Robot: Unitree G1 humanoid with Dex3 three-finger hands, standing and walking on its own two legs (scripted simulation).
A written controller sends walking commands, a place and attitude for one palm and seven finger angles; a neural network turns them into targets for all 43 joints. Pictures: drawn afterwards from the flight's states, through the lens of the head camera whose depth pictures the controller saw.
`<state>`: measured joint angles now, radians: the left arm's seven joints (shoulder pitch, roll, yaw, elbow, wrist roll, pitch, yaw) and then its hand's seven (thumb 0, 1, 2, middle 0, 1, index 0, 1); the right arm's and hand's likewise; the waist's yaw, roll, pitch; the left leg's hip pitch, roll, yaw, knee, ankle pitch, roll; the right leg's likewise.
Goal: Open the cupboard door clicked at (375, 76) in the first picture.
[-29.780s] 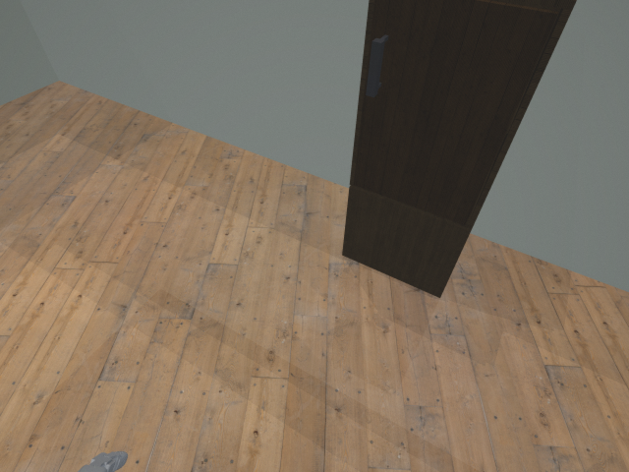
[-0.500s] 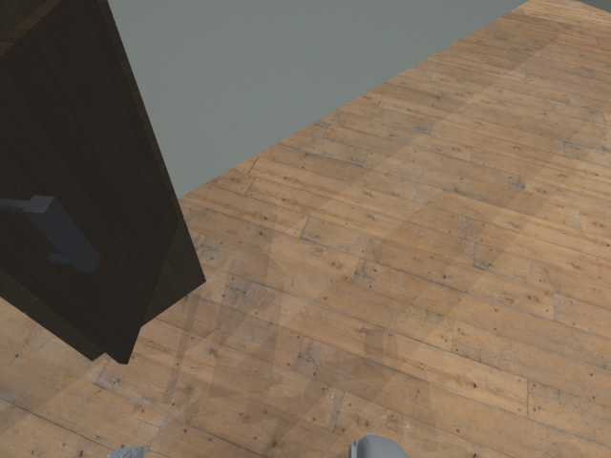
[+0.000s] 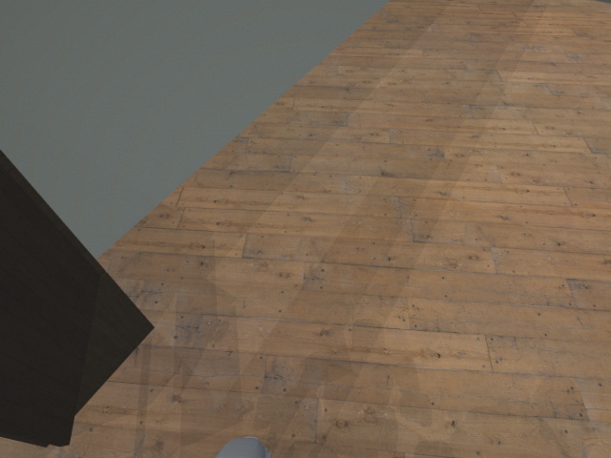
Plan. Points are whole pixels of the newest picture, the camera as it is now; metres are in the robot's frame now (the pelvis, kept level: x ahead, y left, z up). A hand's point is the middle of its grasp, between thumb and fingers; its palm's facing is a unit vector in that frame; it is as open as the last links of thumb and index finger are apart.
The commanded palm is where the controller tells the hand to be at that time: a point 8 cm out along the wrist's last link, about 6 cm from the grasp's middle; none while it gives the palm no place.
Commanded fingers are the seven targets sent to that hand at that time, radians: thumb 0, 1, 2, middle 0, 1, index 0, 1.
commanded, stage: walk to a spot facing it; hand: left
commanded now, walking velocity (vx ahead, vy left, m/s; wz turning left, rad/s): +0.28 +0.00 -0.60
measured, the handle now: out of the picture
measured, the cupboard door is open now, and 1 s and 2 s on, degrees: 42 42 42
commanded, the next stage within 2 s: turn to face it in 1.40 s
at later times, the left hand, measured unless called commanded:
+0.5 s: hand (234, 352) +0.30 +0.16 -0.18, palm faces -0.33 -0.93 -0.17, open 7.4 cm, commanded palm none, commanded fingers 0.00 0.90 0.90 -0.20 -0.30 -0.20 -0.30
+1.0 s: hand (320, 287) +0.43 +0.01 -0.16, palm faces -0.44 -0.86 -0.27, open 7.3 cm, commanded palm none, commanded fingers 0.00 0.90 0.90 -0.20 -0.30 -0.20 -0.30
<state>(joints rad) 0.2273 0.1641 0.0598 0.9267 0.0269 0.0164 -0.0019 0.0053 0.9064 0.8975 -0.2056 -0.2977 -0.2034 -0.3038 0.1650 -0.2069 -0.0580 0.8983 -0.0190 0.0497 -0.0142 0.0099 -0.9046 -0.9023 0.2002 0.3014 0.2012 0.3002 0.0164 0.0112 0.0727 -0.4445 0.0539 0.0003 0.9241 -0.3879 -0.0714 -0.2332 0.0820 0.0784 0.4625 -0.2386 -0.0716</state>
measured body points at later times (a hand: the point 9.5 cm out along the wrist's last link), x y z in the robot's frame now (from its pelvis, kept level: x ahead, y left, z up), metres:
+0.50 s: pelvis +0.14 +0.01 -0.01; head +0.19 +0.00 +0.44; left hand +0.32 +0.20 -0.16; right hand -0.01 -0.18 -0.15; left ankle +0.03 +0.14 -0.74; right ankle +0.20 -0.13 -0.68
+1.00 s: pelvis +0.35 -0.16 +0.00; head +0.36 -0.21 +0.45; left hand +0.45 +0.06 -0.14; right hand +0.32 -0.41 -0.16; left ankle +0.51 -0.05 -0.66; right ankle +0.24 -0.10 -0.74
